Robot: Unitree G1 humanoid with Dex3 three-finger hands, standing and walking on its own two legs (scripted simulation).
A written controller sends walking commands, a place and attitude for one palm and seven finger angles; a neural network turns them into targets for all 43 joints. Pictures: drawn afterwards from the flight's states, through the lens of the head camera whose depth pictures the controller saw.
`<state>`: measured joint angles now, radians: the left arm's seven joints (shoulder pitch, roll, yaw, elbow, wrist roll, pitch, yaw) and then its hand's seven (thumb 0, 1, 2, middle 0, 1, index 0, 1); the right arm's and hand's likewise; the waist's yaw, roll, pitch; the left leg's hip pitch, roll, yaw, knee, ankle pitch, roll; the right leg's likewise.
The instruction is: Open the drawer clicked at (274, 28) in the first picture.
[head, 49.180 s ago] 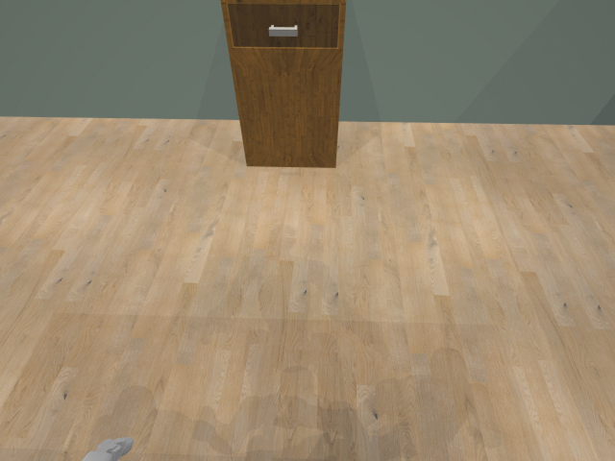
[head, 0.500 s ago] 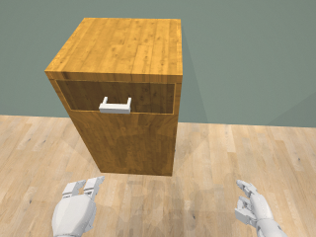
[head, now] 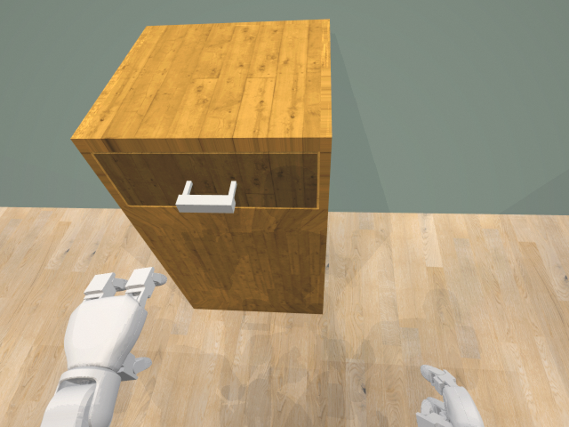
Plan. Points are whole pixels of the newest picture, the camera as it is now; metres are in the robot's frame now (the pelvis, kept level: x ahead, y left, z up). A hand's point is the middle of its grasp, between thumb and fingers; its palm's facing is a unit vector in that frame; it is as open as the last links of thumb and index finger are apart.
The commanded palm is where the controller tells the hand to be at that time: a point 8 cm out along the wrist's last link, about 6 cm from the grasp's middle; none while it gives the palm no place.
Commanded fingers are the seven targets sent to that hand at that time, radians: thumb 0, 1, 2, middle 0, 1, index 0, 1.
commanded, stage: raise the hand with hooked fingers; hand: left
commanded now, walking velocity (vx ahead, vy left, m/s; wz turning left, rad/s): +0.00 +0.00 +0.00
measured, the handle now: (208, 194) +0.52 +0.22 -0.04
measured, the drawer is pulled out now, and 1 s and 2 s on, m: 0.00 0.00 0.00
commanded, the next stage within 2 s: move the hooked fingers above the handle in 0.96 s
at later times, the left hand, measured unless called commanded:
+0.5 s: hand (100, 257) +0.30 +0.28 +0.09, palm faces +0.05 -0.07 -1.00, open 13.8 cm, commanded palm +0.27 +0.28 +0.15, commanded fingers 0.00 -0.50 0.30 -0.30 -1.20 -0.30 -1.20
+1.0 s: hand (100, 262) +0.28 +0.27 +0.10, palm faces +0.09 -0.06 -0.99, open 13.9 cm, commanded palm +0.26 +0.27 +0.15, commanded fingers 0.00 -0.50 0.30 -0.30 -1.20 -0.30 -1.20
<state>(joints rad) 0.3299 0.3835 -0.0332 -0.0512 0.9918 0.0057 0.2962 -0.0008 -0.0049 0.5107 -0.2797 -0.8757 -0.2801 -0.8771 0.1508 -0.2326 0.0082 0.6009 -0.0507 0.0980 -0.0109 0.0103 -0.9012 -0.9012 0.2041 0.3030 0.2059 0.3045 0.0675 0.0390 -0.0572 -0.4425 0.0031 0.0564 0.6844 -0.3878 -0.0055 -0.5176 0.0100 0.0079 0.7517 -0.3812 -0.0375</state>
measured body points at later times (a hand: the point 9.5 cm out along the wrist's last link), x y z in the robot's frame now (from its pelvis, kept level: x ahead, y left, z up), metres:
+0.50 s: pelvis +0.00 +0.03 +0.02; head +0.03 +0.01 +0.47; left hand +0.29 +0.28 +0.14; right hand +0.22 -0.16 -0.09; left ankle -0.03 +0.13 -0.71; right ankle -0.01 -0.09 -0.71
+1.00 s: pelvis -0.02 +0.02 +0.02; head +0.02 +0.00 +0.47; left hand +0.27 +0.27 +0.15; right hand +0.16 -0.20 -0.10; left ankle -0.03 +0.13 -0.71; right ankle -0.01 -0.09 -0.71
